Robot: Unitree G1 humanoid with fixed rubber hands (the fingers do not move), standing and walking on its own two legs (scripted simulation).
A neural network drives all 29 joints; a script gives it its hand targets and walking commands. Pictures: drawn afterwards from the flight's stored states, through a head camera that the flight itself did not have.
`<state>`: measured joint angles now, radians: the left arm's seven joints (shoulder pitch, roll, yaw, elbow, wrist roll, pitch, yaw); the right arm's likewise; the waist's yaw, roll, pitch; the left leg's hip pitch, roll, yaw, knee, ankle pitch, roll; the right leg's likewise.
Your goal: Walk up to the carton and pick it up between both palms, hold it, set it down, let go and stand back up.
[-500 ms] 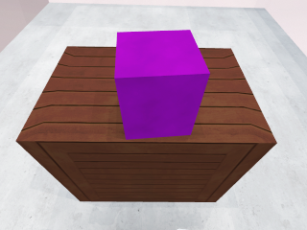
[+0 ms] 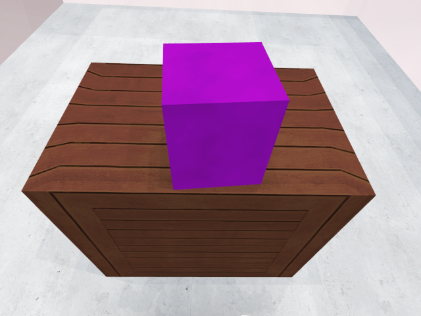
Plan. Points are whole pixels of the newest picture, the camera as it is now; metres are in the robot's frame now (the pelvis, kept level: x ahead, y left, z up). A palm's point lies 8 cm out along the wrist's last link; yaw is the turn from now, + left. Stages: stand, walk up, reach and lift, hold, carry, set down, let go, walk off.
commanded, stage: walk up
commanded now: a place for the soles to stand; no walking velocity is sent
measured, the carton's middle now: (215, 118) +0.51 -0.01 +0.08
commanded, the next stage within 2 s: reach and lift in 0.12 s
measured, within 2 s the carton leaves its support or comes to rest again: neither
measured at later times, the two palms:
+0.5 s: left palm (82, 309) +0.17 +0.24 -0.08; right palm out of the picture +0.14 -0.31 -0.09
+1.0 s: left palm out of the picture +0.14 +0.27 -0.03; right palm out of the picture +0.10 -0.26 -0.01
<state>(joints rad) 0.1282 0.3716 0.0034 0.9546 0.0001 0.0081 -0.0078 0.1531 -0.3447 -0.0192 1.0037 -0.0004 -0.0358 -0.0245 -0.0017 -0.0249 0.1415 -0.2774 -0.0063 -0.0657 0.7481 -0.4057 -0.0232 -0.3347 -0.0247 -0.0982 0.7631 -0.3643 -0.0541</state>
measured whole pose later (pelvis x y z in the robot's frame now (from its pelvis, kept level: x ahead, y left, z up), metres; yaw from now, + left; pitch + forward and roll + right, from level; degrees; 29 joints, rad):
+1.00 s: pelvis -0.05 +0.01 +0.02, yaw +0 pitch -9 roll +0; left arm 0.14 0.28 0.07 0.32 0.00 0.37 0.09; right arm 0.30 -0.28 -0.08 0.39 0.00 0.02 0.10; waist 0.00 -0.06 0.11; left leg -0.18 0.01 -0.06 0.59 -0.28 -0.03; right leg -0.21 0.00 -0.10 0.56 -0.19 -0.05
